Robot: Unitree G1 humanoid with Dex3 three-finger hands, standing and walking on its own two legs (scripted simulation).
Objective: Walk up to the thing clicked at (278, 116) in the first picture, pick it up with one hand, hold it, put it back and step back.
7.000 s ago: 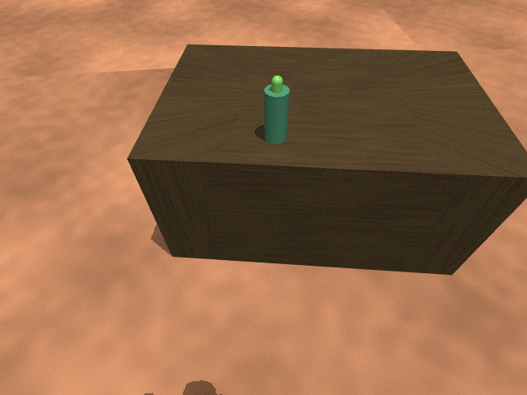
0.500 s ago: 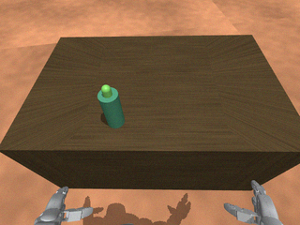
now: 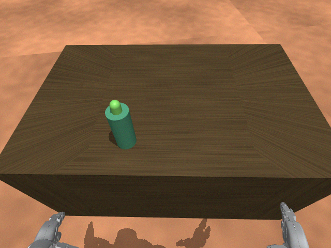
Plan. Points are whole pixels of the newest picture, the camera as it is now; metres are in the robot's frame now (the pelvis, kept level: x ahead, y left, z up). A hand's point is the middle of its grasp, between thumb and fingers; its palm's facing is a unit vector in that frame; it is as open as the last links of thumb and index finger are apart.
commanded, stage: go down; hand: left
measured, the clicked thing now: (121, 123) +0.48 +0.17 -0.05
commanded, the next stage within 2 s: none
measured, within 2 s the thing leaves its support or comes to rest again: neither
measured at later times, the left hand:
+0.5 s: hand (66, 243) +0.15 +0.27 -0.10, palm faces +0.06 -0.95 -0.32, open 17.6 cm
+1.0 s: hand (61, 245) +0.14 +0.28 -0.09, palm faces +0.08 -0.94 -0.33, open 17.6 cm
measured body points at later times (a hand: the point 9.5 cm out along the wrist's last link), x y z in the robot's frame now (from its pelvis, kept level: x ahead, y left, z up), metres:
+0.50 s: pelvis +0.00 +0.00 -0.01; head +0.04 +0.00 +0.43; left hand +0.14 +0.32 -0.08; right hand +0.15 -0.27 -0.08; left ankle +0.00 +0.12 -0.72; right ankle -0.04 -0.13 -0.72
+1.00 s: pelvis -0.01 +0.00 -0.03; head +0.03 +0.00 +0.42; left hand +0.14 +0.33 -0.07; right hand +0.14 -0.26 -0.08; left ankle +0.00 +0.12 -0.72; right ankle -0.04 -0.13 -0.72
